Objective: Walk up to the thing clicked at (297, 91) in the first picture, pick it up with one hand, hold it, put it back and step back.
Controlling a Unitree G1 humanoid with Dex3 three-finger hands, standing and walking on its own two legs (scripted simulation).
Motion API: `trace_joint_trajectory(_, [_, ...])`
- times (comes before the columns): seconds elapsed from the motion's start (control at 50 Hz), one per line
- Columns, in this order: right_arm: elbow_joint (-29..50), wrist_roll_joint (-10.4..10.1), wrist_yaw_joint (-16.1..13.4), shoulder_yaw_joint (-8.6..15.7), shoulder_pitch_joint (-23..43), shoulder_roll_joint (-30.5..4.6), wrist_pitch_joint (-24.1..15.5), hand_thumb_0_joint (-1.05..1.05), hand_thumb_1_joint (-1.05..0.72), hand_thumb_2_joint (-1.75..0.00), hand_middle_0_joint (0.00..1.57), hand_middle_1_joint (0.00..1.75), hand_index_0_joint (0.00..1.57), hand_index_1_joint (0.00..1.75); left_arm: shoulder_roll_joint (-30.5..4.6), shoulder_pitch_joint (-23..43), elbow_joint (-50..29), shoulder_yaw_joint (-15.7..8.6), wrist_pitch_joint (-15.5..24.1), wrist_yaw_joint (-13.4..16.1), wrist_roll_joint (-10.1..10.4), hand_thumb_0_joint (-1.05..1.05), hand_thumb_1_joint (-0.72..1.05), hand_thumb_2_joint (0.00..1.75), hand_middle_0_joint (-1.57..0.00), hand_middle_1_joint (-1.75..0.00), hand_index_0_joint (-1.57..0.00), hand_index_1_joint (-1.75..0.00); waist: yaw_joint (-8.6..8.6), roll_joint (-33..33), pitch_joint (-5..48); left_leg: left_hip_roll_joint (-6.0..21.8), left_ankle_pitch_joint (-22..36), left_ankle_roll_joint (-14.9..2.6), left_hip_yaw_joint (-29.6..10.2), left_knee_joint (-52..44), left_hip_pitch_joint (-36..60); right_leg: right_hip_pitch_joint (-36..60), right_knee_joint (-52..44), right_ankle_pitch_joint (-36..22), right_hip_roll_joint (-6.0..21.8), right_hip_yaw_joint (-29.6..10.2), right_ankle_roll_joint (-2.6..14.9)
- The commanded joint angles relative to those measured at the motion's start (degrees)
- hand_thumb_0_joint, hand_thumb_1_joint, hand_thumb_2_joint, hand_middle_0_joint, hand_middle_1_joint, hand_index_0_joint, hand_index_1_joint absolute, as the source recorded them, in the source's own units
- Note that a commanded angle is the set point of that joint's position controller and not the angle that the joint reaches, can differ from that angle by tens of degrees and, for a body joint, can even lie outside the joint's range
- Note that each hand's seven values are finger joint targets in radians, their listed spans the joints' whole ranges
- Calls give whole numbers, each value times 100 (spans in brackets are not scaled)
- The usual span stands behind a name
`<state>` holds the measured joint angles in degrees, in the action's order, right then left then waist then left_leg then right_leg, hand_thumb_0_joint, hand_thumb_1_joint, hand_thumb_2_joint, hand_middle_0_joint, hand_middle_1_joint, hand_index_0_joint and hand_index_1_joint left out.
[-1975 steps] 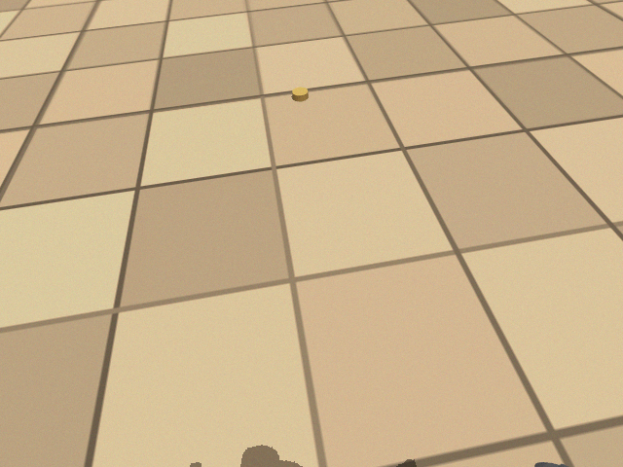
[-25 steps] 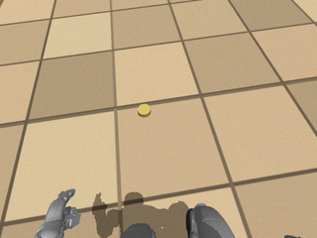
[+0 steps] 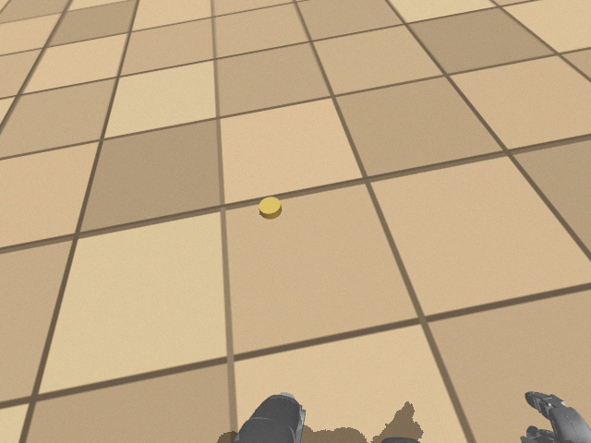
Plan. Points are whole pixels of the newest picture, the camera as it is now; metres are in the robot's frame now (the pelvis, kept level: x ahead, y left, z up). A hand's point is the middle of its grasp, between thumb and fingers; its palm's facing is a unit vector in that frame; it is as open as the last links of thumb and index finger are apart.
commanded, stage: step back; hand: left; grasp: from above
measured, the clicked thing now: (270, 207) +1.06 +0.29 -0.74
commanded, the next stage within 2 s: stand in 1.04 s
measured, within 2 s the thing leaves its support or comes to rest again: neither
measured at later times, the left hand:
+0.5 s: hand out of the picture +0.01 +0.27 -0.14, palm faces +0.09 -0.91 -0.40, open 7.4 cm
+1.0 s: hand out of the picture +0.06 +0.30 -0.16, palm faces +0.11 -0.92 -0.37, open 7.4 cm
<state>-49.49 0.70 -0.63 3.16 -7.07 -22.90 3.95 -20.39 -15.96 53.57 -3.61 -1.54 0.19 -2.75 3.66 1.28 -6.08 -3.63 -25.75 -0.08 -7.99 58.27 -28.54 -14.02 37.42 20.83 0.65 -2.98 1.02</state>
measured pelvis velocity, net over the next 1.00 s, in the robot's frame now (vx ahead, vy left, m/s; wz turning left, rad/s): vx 0.01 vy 0.03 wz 0.10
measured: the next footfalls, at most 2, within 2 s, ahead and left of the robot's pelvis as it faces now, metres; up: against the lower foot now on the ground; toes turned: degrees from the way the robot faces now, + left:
left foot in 0.18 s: -0.01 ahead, +0.14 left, +0.00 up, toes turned +3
left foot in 0.78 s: +0.08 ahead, +0.17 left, +0.00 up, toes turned +8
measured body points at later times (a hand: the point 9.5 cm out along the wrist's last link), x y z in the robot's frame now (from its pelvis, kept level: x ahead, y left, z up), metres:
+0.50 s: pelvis -0.03 -0.01 +0.00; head -0.03 -0.02 +0.45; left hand +0.00 +0.31 -0.11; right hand +0.05 -0.32 -0.13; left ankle -0.05 +0.13 -0.71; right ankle +0.01 -0.11 -0.73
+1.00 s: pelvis +0.01 +0.03 +0.00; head +0.04 +0.04 +0.45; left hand +0.05 +0.35 -0.13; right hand +0.16 -0.25 -0.13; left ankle +0.04 +0.16 -0.73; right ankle +0.00 -0.11 -0.73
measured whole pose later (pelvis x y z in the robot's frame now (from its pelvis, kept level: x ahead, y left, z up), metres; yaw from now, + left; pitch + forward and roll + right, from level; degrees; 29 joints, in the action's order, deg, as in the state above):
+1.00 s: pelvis +0.01 +0.03 +0.00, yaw +6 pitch -2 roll -1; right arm -57.6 0.8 0.1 1.2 -4.6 -18.6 0.2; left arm -21.8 -8.9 57.8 -2.3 1.1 0.4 -0.5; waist 1.3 0.3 -5.5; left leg 3.1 -15.9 0.9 0.0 37.5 -19.7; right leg -12.1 34.9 20.7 0.9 1.4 -1.2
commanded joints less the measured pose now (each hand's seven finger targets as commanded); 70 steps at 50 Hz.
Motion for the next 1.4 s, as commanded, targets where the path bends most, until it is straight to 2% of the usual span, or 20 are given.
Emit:
trace_joint_trajectory(0.0, [296, 37, -32, 227, -46, -928, -257, 0, -90, -90, 20, 30, 20, 30, -1575, 467, -639, -452, 334, 134, 0, 0, 90, 90, -20, -30, -20, -30, -171, -776, 337, -61, 174, 75, -8, 137, 83, -200, -1364, -568, 955, -972, 762])
trace_joint_trajectory(0.06, [292, 86, 37, 201, 134, -876, -355, 0, -90, -90, 20, 30, 20, 30, -1638, 187, -562, -494, 345, 102, -56, 0, 90, 90, -20, -30, -20, -30, 101, -1171, 382, 198, -266, 148, 378, -1321, -113, 673, -1534, 721, 1086, -1165, 853])
trace_joint_trajectory(0.14, [-26, 135, 95, 273, -438, -823, -517, 0, -90, -90, 20, 30, 20, 30, -1701, 428, -611, -441, 238, 24, 50, 0, 90, 90, -20, -30, -20, -30, -231, -1234, 604, 176, 303, -8, 899, -3755, 1618, 45, -1136, 587, 1203, -962, 812])
trace_joint_trajectory(0.16, [-131, 174, 71, 351, -613, -915, -562, 0, -90, -90, 20, 30, 20, 30, -1421, 288, -621, -315, 224, 18, 51, 0, 90, 90, -20, -30, -20, -30, -282, -799, 789, 235, 753, -113, 536, -4053, 2381, -302, -483, 49, 973, -661, 564])
trace_joint_trajectory(0.2, [-100, 229, 52, 487, -595, -1600, -609, 0, -90, -90, 20, 30, 20, 30, -908, 419, -653, -177, 248, 15, 195, 0, 90, 90, -20, -30, -20, -30, -377, 924, 646, 1990, -1277, -948, -2334, -4598, 2816, -2144, 939, 864, -114, 536, 1])
trace_joint_trajectory(0.22, [-130, 162, 95, 545, -610, -1920, -589, 0, -90, -90, 20, 30, 20, 30, -1538, 875, -581, -359, 276, 41, 115, 0, 90, 90, -20, -30, -20, -30, -594, 706, 145, 2361, -2108, -1472, -2640, -4736, 1528, -1674, 1373, 1238, 244, 62, 19])
trace_joint_trajectory(0.24, [-85, 151, 100, 506, -338, -1757, -588, 0, -90, -90, 20, 30, 20, 30, -1663, 829, -549, -392, 304, -2, 123, 0, 90, 90, -20, -30, -20, -30, -419, 518, -116, 2309, -2069, -1494, -2322, -4698, 992, -1271, 1532, 1204, 264, 26, 60])
trace_joint_trajectory(0.34, [-96, 166, 152, 401, -271, -1372, -597, 0, -90, -90, 20, 30, 20, 30, -1282, 375, -259, -369, 432, -112, 169, 0, 90, 90, -20, -30, -20, -30, -331, 952, -40, 1423, -659, -997, -832, -4209, 984, -464, 209, 288, 21, 515, 28])
trace_joint_trajectory(0.4, [-12, 106, 162, 291, 8, -1044, -434, 0, -90, -90, 20, 30, 20, 30, -1221, -278, 36, -392, 485, -5, 108, 0, 90, 90, -20, -30, -20, -30, 67, 577, 392, 993, -502, -638, -82, -2964, 440, 1050, -1132, -329, -253, 733, 53])
trace_joint_trajectory(0.42, [39, 86, 144, 216, -107, -768, -411, 0, -90, -90, 20, 30, 20, 30, -1378, -508, 111, -454, 515, 47, 53, 0, 90, 90, -20, -30, -20, -30, 136, -39, 505, 681, -507, -472, 174, -2011, -89, 1582, -1423, -39, 60, 35, 118])
trace_joint_trajectory(0.44, [184, 58, 108, 110, -155, -405, -423, 0, -90, -90, 20, 30, 20, 30, -1887, -732, 99, -582, 565, 97, -40, 0, 90, 90, -20, -30, -20, -30, 240, -1286, 445, -179, -768, -198, 338, -557, -1101, 1726, -2324, 1197, 1424, -2302, 452])
trace_joint_trajectory(0.48, [-6, 122, 17, 333, -373, -1116, -425, 0, -90, -90, 20, 30, 20, 30, -2232, 270, -281, -623, 564, 96, 3, 0, 90, 90, -20, -30, -20, -30, -52, -573, -185, 469, -621, -125, -212, 29, -663, 75, -2810, 2650, 2596, -3447, 1417])
trace_joint_trajectory(0.54, [-255, 81, 90, 315, -663, -1001, -491, 0, -90, -90, 20, 30, 20, 30, -1635, 490, -340, -441, 677, 98, 104, 0, 90, 90, -20, -30, -20, -30, -299, -287, -98, 574, 163, -56, -228, -224, -315, 233, -2320, 468, 1622, -1517, 982])
trace_joint_trajectory(0.7, [-289, 78, 107, 235, -490, -709, -511, 0, -90, -90, 20, 30, 20, 30, -1556, 600, -293, -287, 538, 101, 172, 0, 90, 90, -20, -30, -20, -30, -294, -1006, 538, 410, 1118, -5, 1073, -2452, 1320, 3, -808, -3124, 1177, 10, 697])
trace_joint_trajectory(0.74, [-401, 85, 42, 263, -642, -772, -540, 0, -90, -90, 20, 30, 20, 30, -1448, 584, -308, -221, 445, 90, 209, 0, 90, 90, -20, -30, -20, -30, -396, -788, 721, 341, 2011, -135, 1055, -2992, 1838, -111, -215, -3032, 1002, 76, 446])
trace_joint_trajectory(0.78, [-347, 131, -25, 331, -520, -1239, -599, 0, -90, -90, 20, 30, 20, 30, -1102, 394, -359, -114, 370, 87, 280, 0, 90, 90, -20, -30, -20, -30, -319, 315, 1131, 1541, 3092, -581, -480, -3199, 2221, -524, 546, -1790, 426, 280, 89])
trace_joint_trajectory(0.82, [-249, 41, -8, 331, 110, -1567, -565, 0, -90, -90, 20, 30, 20, 30, -1256, 421, -66, -147, 236, 121, 318, 0, 90, 90, -20, -30, -20, -30, -253, 731, 978, 2243, 1762, -1376, -1255, -3681, 987, 183, 749, 851, 66, 384, 6])
trace_joint_trajectory(0.96, [-450, -45, -12, 112, 382, -905, -503, 0, -90, -90, 20, 30, 20, 30, -1558, 567, 184, -196, 400, 130, 213, 0, 90, 90, -20, -30, -20, -30, -310, 185, 1210, 1078, 2682, -291, 350, -2610, 1405, 513, -786, -1899, 702, -388, 283])
trace_joint_trajectory(1.18, [-900, -28, 79, -10, 618, -936, -614, 0, -90, -90, 20, 30, 20, 30, -1230, 1113, 573, 108, 407, 33, 248, 0, 90, 90, -20, -30, -20, -30, -345, -64, 891, 1201, 2995, -216, 231, -3561, 2142, 654, -1607, -1822, 606, -40, -39])
trace_joint_trajectory(1.38, [-1099, -33, 100, -35, 754, -899, -587, 0, -90, -90, 20, 30, 20, 30, -1221, 1220, 814, 128, 384, -1, 221, 0, 90, 90, -20, -30, -20, -30, -341, 11, 604, 1127, 1672, -70, 278, -4121, 2052, 593, -2169, -973, 644, -82, -57])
